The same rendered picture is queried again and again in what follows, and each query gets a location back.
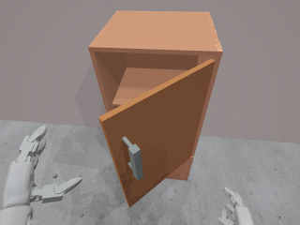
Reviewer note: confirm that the cupboard door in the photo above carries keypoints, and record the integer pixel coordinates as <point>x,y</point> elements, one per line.
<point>163,122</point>

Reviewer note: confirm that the right robot hand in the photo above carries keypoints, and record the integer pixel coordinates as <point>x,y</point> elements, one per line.
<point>239,213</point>

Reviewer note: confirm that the robot left forearm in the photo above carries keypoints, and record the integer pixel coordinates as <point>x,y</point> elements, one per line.
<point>16,215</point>

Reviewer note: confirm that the left robot hand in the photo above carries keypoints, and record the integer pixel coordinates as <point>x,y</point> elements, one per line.
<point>21,176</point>

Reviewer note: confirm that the handle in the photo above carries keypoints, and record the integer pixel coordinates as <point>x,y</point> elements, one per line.
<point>135,155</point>

